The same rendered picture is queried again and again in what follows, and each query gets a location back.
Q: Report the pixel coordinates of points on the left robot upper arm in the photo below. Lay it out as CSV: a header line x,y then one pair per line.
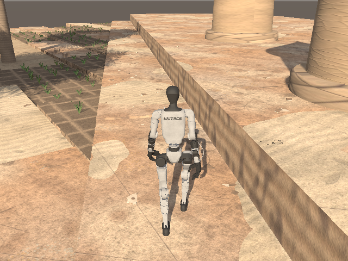
x,y
154,123

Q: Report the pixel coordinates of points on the robot right hand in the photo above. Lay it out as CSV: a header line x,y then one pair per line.
x,y
198,169

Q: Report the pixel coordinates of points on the humanoid robot head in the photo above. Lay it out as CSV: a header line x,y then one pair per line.
x,y
172,93

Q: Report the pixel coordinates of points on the right robot forearm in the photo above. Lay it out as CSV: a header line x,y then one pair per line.
x,y
195,150

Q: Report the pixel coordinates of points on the robot right shin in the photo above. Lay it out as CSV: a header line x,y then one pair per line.
x,y
185,188

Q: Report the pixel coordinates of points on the right robot upper arm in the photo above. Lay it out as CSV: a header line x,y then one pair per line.
x,y
191,123

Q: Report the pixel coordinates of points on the left robot forearm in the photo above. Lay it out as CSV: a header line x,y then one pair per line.
x,y
151,143

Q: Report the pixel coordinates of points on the robot left hand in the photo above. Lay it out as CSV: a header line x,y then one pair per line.
x,y
154,153

